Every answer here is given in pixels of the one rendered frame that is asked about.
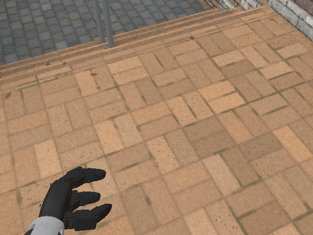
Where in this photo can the stairs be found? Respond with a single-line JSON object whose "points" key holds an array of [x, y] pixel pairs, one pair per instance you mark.
{"points": [[87, 48]]}

